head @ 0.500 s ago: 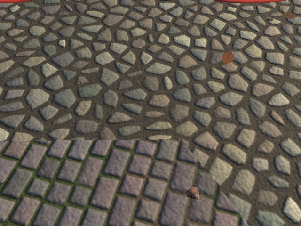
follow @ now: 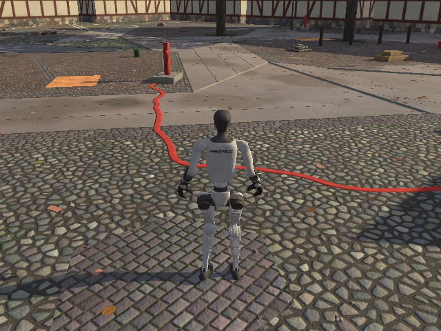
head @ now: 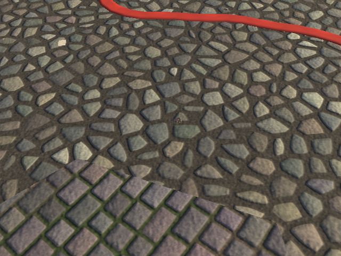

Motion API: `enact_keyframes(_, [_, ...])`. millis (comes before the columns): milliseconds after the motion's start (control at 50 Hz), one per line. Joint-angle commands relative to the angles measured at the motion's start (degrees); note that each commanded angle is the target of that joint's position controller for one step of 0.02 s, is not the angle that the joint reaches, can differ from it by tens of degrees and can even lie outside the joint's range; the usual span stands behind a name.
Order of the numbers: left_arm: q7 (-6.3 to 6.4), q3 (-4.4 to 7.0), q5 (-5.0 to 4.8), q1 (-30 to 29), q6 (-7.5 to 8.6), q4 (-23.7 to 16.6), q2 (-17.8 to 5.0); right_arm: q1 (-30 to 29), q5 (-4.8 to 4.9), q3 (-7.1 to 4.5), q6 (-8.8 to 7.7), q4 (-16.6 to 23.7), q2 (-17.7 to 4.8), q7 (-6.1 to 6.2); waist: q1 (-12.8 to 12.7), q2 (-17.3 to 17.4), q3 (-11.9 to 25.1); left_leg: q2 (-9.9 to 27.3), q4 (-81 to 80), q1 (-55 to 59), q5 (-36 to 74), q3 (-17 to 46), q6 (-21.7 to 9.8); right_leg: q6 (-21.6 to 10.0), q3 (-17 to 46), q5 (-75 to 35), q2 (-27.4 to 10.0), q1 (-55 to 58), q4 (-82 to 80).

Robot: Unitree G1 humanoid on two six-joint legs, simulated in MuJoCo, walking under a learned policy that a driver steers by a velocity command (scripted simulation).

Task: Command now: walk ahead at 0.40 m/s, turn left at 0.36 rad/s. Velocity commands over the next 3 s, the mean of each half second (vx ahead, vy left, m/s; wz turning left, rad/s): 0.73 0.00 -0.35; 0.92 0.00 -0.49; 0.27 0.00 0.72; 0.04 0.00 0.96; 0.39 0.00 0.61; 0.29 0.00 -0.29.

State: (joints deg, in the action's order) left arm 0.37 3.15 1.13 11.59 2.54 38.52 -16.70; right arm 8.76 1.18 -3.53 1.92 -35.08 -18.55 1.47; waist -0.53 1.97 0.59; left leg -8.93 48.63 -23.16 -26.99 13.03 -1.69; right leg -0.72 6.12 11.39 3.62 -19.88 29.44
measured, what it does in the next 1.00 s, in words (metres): walks ahead, turning right: left foot, then right foot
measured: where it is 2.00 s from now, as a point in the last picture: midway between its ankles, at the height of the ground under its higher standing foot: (271, 171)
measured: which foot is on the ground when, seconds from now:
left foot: up 0.00-0.28, down 0.30-0.74, up 0.76-1.00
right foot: down 0.00-0.30, up 0.32-0.72, down 0.74-1.00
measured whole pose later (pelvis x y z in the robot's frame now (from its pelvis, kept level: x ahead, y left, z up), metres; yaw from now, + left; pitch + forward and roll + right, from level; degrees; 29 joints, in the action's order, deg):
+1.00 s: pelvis +0.55 -0.20 +0.00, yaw -28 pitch -1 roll -1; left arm -1.2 2.0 1.4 21.3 5.2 48.2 -15.4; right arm 13.2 -0.8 -0.5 -2.0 -43.3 -14.5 -2.0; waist 0.0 1.3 -3.1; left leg 6.2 60.1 -42.1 -7.0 2.3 -2.0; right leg -8.3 -6.8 17.9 8.9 0.3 17.9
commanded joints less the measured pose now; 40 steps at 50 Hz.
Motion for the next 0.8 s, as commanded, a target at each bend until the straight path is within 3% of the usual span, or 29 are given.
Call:
enact_keyframes(20, [0.5, 2.57, -1.07, 3.72, 1.13, -2.99, -9.33, 1.56, -0.73, -1.57, -2.64, 2.64, -7.65, -0.46, -0.55, -10.0, -1.49, 7.01, 14.38, -19.46, 1.8, -4.69, 1.8, -9.64, 29.28, 33.31, -19.53, 13.62, -19.15])
enact_keyframes(80, [0.66, 1.93, -1.76, 8.14, 1.5, -1.62, -8.94, -1.87, -1.91, -0.39, -4.95, 3.25, -3.8, -1.4, -2.29, -8.37, -2.29, 9.49, 12.46, -17.05, 10.6, -9.62, 2.28, -8.99, 21.91, 24.34, -14.68, 10.6, -20.43])
enact_keyframes(120, [0.69, 1.6, -2.25, 9.86, 1.32, -1.67, -7.98, -4.56, -1.7, 0.24, -6.35, 4.01, -1.85, -1.33, -2.95, -9.59, -2.53, 8.92, 4.96, -13.11, 12.49, -11.39, 2.95, -9.77, 19.76, 19.68, -12.22, 8.35, -21.22])
enact_keyframes(140, [-0.68, 2.7, 0.48, 10.25, 0.28, 0.44, -10.55, -4.52, -6.5, 0.63, -4.13, 3.74, -2.61, -3.7, -2.12, -8.98, -2.63, 7.68, 1.11, -9.77, 10.18, -13.43, 3.53, -8.96, 17.26, 19.87, -9.26, 5.29, -20.36])
enact_keyframes(160, [-1.1, 3.21, 0.31, 9.56, -0.34, 0.24, -11.13, -4.3, -5.78, 0.76, -3.42, 3.89, -1.43, -4.69, -1.85, -11.81, -2.83, 6.76, -3.65, -6.11, 8.02, -14.5, 3.94, -8.9, 16.05, 19.07, -7.99, 3.14, -20.03])
enact_keyframes(200, [-1.52, 3.6, -0.1, 7.99, -1.15, 0.1, -11.24, -4.06, -3.57, 1.13, -3.2, 3.79, -0.84, -4.84, -1.21, -14.18, -2.79, 5.07, -11.81, 2.02, 5.24, -15.5, 4.76, -9.3, 15.31, 17.42, -6.82, -1.3, -19.26])
enact_keyframes(240, [-1.74, 3.72, -0.23, 7.62, -1.53, 0.43, -10.57, -2.09, -2.35, 1.0, -3.87, 3.01, -1.2, -3.15, 0.24, -12.58, -1.87, 5.01, -20.12, 10.32, 10.81, -14.71, 4.18, -9.41, 17.62, 16.28, -7.81, -3.57, -16.26])
enact_keyframes(260, [-1.59, 3.59, -0.44, 7.12, -1.6, 0.52, -9.55, 0.77, -2.25, 0.82, -4.49, 1.81, -1.71, -1.99, 2.04, -10.01, -1.46, 5.68, -25.62, 17.53, 15.52, -14.1, 3.15, -8.5, 17.67, 16.13, -6.83, -6.63, -13.21])
enact_keyframes(280, [-1.46, 3.31, -0.74, 6.39, -1.21, 0.33, -7.84, 5.3, -2.48, 0.17, -5.21, 0.38, -3.92, -0.83, 4.22, -6.84, 0.22, 7.95, -25.84, 28.17, 15.07, -12.98, 2.19, -7.06, 16.22, 16.82, -5.09, -13.2, -7.88])
enact_keyframes(300, [-1.5, 2.41, -1.29, 4.61, -0.25, -0.92, -4.3, 13.13, -3.07, -0.87, -5.91, -0.85, -7.89, 0.19, 8.37, 0.16, 4.24, 18.11, -28.46, 39.64, 4.47, -2.71, 0.46, -4.86, 11.01, 19.77, -1.42, -21.79, 4.98])
enact_keyframes(320, [-1.49, 0.82, -2.55, 2.43, 0.64, -4.37, 0.74, 16.67, -4.38, -2.2, -5.87, -0.53, -14.57, 0.77, 9.87, 12.36, 7.82, 33.51, -36.55, 43.87, -17.64, 18.34, -2.63, -2.93, 2.13, 20.87, 3.07, -31.46, 22.33])
enact_keyframes(340, [-1.34, 0.8, -1.4, 0.31, 0.3, -5.64, -2.51, 13.21, -4.71, -3.08, -5.5, -1.25, -14.81, 0.7, 7.66, 9.24, 5.13, 37.4, -37.57, 35.64, -22.92, 25.53, -6.31, -3.12, 0.17, 14.34, -3.11, -35.32, 30.85])
enact_keyframes(360, [-1.83, 1.5, -0.41, -1.77, -0.22, -4.85, -4.77, 10.72, -4.35, -1.54, -5.79, -0.71, -9.22, 0.16, 6.55, 3.67, 1.12, 33.18, -36.89, 32.14, -18.9, 19.36, -5.73, -3.15, 0.27, 9.81, -4.85, -35.58, 34.27])
enact_keyframes(380, [-2.74, 1.73, 0.21, -0.21, -0.46, -3.59, -4.79, 9.37, -4.0, -0.63, -6.1, -0.84, -6.35, -0.27, 4.86, 3.28, -0.37, 29.55, -37.56, 29.22, -12.59, 11.79, -4.37, -2.5, -0.41, 6.89, -5.66, -33.95, 34.8])
enact_keyframes(420, [-4.48, 2.08, 0.97, 0.89, -1.55, -2.27, -5.1, 9.83, -3.55, 0.04, -6.45, -1.95, -4.6, -0.19, 3.49, 5.6, -1.92, 25.55, -39.77, 26.24, -3.79, 1.36, -3.21, -1.65, -2.71, 3.74, -7.23, -32.32, 38.06])
enact_keyframes(540, [-6.19, 0.73, 0.79, -9.22, -2.67, -5.7, -3.27, 14.43, -3.46, 0.28, -8.33, -7.22, -2.57, -1.22, 2.85, 4.42, -8.31, 23.62, -43.03, 24.3, 15.82, -15.87, -2.61, -2.09, -4.38, -5.83, -9.03, -36.02, 36.74])
enact_keyframes(600, [-7.3, -0.49, 0.9, -15.88, -2.62, -7.78, -2.78, 15.38, -3.55, 0.11, -8.61, -9.41, -3.24, -0.83, 3.46, 2.46, -11.33, 22.34, -45.3, 22.33, 25.4, -23.8, -1.64, -4.54, -11.18, -7.92, -8.64, -29.26, 25.16])
enact_keyframes(620, [-7.47, -1.02, 0.81, -17.58, -2.56, -8.36, -2.1, 16.28, -3.55, -0.03, -8.49, -10.26, -4.01, -0.66, 3.62, 1.89, -11.8, 22.18, -44.56, 22.99, 33.24, -26.08, -1.28, -5.96, -13.58, -6.97, -7.74, -26.33, 21.31])
enact_keyframes(640, [-7.28, -1.39, 0.56, -17.53, -2.56, -8.41, -1.62, 16.13, -3.57, -0.15, -8.38, -10.69, -5.12, -0.52, 2.71, 1.83, -10.87, 21.82, -41.73, 23.54, 49.0, -28.54, -0.73, -7.71, -16.13, -5.62, -5.66, -20.95, 17.68])
enact_keyframes(660, [-6.74, -1.36, 0.39, -16.23, -2.6, -7.99, -1.92, 17.1, -3.45, -0.42, -8.13, -11.12, -6.7, -0.3, 1.59, 2.78, -8.26, 22.37, -37.1, 25.8, 68.56, -29.26, -0.62, -9.07, -18.65, -4.02, -2.57, -15.87, 16.66])
enact_keyframes(680, [-6.13, -0.94, 0.28, -12.3, -2.54, -7.03, -3.14, 17.39, -3.48, -0.91, -7.43, -11.29, -8.88, 0.01, -1.22, 4.47, -4.75, 23.48, -29.84, 28.35, 83.28, -29.44, -0.52, -10.27, -19.49, -0.81, 0.01, -10.87, 16.27])
enact_keyframes(700, [-5.49, -0.04, 0.06, -3.81, -2.32, -4.97, -5.18, 16.24, -3.75, -1.57, -6.35, -10.98, -11.28, 0.22, -6.04, 5.8, 0.53, 25.01, -18.22, 28.29, 90.81, -29.12, -0.93, -11.65, -18.68, 3.19, 2.1, -1.85, 16.28])
enact_keyframes(720, [-4.59, 1.56, 0.02, 8.43, -1.97, -1.52, -8.33, 14.48, -3.71, -1.96, -5.7, -9.95, -12.61, 0.16, -11.56, 6.13, 7.01, 25.79, -3.13, 22.38, 89.27, -27.92, -1.64, -13.38, -16.48, 5.65, 4.06, 13.53, 14.61])
enact_keyframes(740, [-3.23, 3.42, 0.66, 16.76, -2.01, 2.32, -11.55, 14.68, -4.17, -1.5, -5.81, -9.76, -10.88, -0.22, -14.05, 1.93, 10.95, 22.8, 14.95, 9.2, 64.67, -27.31, -0.66, -14.4, -8.93, 7.31, 2.48, 30.8, 9.37])
enact_keyframes(760, [-2.05, 4.91, 0.75, 9.8, -2.97, 1.26, -18.0, 15.83, -3.32, 0.6, -6.49, -5.54, -1.94, -1.79, -5.16, -16.39, 10.71, 11.04, 38.72, -16.57, 2.08, -25.61, 2.86, -18.68, 20.24, 19.07, -13.88, 43.36, 0.51])
enact_keyframes(780, [-1.85, 5.11, 0.9, 11.76, -3.33, -1.27, -19.16, 13.07, -2.46, 0.67, -7.86, -1.88, -5.27, -1.68, -7.33, -9.94, 21.28, 9.37, 45.49, -22.23, 3.95, -12.07, 1.87, -22.67, 39.95, 22.22, -20.51, 47.02, -9.89])
enact_keyframes(800, [-1.08, 4.7, 1.0, 11.74, -3.06, 0.49, -16.29, 7.66, -1.71, 0.48, -8.34, -1.85, -6.61, -1.48, -7.92, -3.43, 13.85, 12.46, 43.72, -25.22, 9.12, -10.3, 1.09, -20.05, 34.47, 17.9, -20.48, 41.22, -13.26])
